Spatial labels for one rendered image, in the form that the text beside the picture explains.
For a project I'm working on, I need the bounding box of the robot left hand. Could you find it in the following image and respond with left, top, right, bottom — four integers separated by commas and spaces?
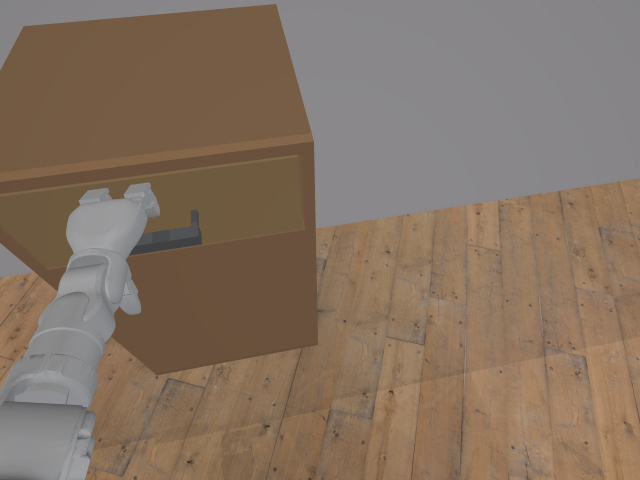
66, 182, 160, 315

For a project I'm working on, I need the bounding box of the handle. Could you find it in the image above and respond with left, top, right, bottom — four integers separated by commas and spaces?
129, 210, 202, 256

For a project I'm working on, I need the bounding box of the drawer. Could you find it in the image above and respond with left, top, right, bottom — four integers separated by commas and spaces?
0, 155, 303, 268

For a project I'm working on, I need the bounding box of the left robot forearm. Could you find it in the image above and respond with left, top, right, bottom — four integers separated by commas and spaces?
0, 248, 128, 410

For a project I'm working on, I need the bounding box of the left robot upper arm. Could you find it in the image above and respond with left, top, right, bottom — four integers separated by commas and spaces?
0, 401, 97, 480

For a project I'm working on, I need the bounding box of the cabinet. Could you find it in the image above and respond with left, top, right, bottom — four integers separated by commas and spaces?
0, 4, 318, 375

